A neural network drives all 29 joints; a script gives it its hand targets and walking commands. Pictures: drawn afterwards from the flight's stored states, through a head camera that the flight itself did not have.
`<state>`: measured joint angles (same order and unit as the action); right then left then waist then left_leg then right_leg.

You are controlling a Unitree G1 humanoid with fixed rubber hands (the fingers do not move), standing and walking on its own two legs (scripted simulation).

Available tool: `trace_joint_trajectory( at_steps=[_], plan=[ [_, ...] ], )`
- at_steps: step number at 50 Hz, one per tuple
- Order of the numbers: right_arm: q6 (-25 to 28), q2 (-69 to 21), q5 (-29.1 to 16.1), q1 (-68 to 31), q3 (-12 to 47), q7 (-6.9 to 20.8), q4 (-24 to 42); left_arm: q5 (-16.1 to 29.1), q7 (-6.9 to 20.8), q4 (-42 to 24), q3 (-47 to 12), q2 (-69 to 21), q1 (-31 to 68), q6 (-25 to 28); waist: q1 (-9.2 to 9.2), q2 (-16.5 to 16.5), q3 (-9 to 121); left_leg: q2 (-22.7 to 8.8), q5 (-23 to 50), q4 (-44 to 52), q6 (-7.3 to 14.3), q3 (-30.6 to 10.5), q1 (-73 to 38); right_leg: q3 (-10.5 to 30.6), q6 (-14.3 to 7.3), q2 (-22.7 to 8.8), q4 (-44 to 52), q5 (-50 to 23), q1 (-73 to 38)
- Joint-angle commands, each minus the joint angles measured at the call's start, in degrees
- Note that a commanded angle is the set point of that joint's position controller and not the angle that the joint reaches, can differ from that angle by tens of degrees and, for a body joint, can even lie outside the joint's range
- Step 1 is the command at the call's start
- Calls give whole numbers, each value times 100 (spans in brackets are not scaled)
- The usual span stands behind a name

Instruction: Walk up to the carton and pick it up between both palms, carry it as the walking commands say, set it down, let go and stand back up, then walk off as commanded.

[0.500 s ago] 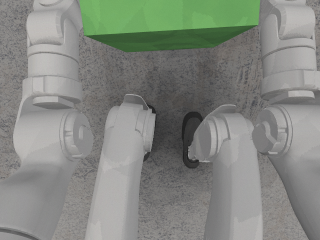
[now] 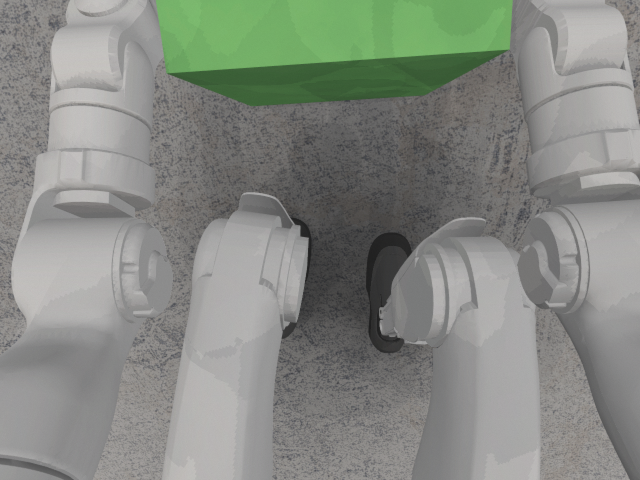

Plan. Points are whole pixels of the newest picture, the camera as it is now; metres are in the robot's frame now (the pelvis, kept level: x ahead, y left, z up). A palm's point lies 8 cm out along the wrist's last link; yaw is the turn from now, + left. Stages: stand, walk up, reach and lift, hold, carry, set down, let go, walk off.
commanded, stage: set down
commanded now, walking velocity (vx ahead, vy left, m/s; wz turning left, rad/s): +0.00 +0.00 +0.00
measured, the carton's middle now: out of the picture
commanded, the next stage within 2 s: none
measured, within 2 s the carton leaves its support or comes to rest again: rests again in 1.68 s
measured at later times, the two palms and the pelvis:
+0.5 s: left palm out of the picture +0.52 +0.23 -0.16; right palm out of the picture +0.56 -0.10 -0.17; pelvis -0.01 +0.00 -0.02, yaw +0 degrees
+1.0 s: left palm out of the picture +0.52 +0.23 -0.16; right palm out of the picture +0.56 -0.11 -0.17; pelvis -0.01 +0.00 -0.02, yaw +0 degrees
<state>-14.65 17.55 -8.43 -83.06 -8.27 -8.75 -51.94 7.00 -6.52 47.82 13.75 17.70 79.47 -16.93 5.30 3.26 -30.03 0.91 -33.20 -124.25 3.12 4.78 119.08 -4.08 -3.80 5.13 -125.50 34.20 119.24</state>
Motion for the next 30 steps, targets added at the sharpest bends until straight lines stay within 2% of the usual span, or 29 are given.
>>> trace_joint_trajectory(
  at_steps=[1,7,11,12,16,22,30],
  plan=[
    [234,-5422,-513,-4044,2048,1422,1131,602,1476,-1394,-2110,-4764,4232,479,489,106,9861,468,2704,888,-190,-442,-3664,517,195,395,747,-2233,-3540],
    [305,-5252,-431,-4196,1807,1495,997,618,1574,-1240,-2092,-4842,4380,506,342,-2,9467,459,2538,848,-204,-495,-3714,460,165,375,743,-1923,-3124],
    [346,-5102,-496,-4476,1791,1503,1120,703,1547,-1372,-2174,-4783,4663,533,280,-127,9624,441,2557,786,-217,-531,-3995,430,145,343,688,-1822,-2969],
    [360,-5067,-527,-4562,1807,1501,1165,732,1530,-1427,-2197,-4737,4745,542,280,-145,9682,439,2578,768,-217,-535,-4047,421,139,334,666,-1815,-2946],
    [336,-4892,-523,-4759,1761,1532,1038,618,1534,-920,-2025,-4679,4516,453,348,-39,8967,407,2042,825,-166,-541,-3752,435,150,279,751,-1258,-2624],
    [362,-4906,-510,-4857,1706,1603,863,550,1629,-593,-1828,-4825,4405,454,367,120,8529,381,1848,797,-112,-537,-3420,421,143,229,738,-1120,-2473],
    [391,-4926,-427,-4656,1529,1704,548,371,1789,-297,-1710,-4951,4165,428,377,-26,7873,370,1685,777,-95,-545,-3071,454,108,218,741,-998,-2128]
  ],
)
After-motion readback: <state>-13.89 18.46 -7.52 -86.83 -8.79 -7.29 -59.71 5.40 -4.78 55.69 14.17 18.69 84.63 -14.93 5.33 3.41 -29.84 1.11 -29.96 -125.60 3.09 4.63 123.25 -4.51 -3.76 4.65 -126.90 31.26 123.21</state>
